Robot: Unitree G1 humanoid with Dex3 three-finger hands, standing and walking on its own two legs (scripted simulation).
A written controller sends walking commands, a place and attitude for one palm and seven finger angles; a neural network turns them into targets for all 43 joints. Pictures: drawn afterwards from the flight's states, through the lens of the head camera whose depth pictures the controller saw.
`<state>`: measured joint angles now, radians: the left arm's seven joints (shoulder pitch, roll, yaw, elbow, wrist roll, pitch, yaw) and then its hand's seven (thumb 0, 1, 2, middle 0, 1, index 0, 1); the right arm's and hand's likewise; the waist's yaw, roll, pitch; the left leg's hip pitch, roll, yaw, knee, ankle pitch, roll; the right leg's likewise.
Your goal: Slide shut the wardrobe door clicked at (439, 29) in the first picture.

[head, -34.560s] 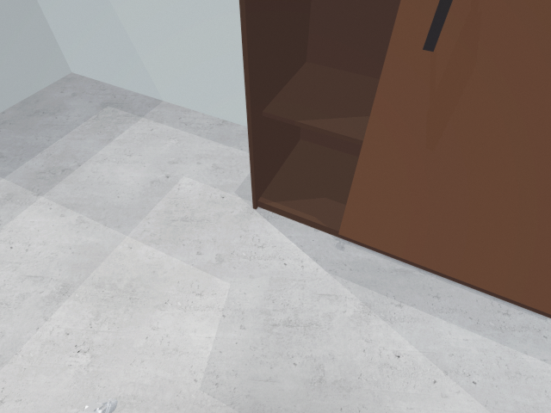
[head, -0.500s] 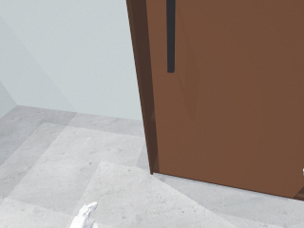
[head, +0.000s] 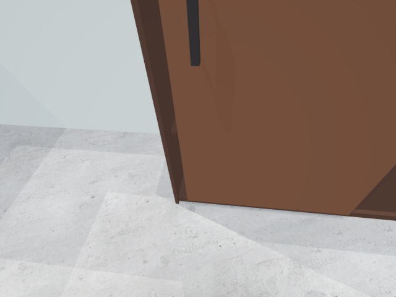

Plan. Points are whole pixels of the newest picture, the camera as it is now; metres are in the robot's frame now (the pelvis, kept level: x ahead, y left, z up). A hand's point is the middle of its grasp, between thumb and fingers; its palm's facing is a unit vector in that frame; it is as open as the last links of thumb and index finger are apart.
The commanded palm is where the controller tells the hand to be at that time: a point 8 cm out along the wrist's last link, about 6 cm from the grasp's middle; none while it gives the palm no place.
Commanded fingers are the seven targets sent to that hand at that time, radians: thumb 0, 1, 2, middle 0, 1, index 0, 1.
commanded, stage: let the arm hang, fingers relaxed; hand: right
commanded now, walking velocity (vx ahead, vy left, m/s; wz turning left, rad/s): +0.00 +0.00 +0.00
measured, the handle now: (194, 8) +0.68 +0.06 +0.28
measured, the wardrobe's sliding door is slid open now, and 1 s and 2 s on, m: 0.05 0.05 0.05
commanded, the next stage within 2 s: look to check the result in 0.74 s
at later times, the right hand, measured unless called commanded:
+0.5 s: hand out of the picture +0.02 -0.19 -0.16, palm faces -0.01 +0.98 -0.18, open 7.4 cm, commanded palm none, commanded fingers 0.00 -0.90 -0.90 0.20 0.30 0.20 0.30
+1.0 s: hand out of the picture +0.07 -0.21 -0.15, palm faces -0.05 +0.97 -0.25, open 7.4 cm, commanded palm none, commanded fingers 0.00 -0.90 -0.90 0.20 0.30 0.20 0.30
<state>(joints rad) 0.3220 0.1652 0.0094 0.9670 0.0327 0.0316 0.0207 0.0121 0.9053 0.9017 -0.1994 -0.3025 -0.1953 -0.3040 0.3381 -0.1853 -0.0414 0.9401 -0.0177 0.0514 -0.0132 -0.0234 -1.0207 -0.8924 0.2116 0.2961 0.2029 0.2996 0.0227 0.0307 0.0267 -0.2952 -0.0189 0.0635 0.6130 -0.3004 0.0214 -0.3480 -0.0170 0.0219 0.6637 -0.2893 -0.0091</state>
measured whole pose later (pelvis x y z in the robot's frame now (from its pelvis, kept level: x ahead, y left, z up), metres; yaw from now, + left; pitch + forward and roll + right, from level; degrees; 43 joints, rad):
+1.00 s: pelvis +0.02 -0.01 +0.02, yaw +2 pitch -1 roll +0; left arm 0.20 0.21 0.01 1.13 0.02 0.00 0.03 0.01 0.90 0.90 -0.20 -0.30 -0.20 -0.30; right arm 0.17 -0.22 -0.02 1.13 -0.01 -0.01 -0.01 0.01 -0.91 -0.89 0.20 0.30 0.20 0.30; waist 0.02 -0.01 0.06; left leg -0.16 0.00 0.01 0.37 -0.20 0.00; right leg -0.19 0.00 -0.03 0.39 -0.20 -0.02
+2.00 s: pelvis +0.09 +0.02 +0.00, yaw +3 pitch +1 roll +0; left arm 0.27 0.16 0.03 1.15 0.03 0.01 0.03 0.01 0.90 0.90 -0.20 -0.30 -0.20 -0.30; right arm 0.27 -0.18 -0.04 1.12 -0.02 0.01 0.01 0.01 -0.91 -0.89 0.20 0.30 0.20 0.30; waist 0.01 -0.02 0.05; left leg -0.15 -0.04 0.06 0.53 -0.41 0.05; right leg -0.19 -0.05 -0.04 0.59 -0.40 0.02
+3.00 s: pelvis +0.21 +0.07 +0.00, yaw +1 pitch +1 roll +0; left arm 0.20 0.19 0.07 1.02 0.01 0.05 0.02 0.01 0.90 0.90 -0.20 -0.30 -0.20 -0.30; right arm 0.13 -0.19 -0.05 0.99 -0.03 0.02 -0.03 0.00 -0.91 -0.89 0.20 0.30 0.20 0.30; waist 0.04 -0.02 0.11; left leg -0.27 0.05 0.03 0.58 -0.32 -0.03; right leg -0.33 -0.05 -0.05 0.71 -0.42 0.02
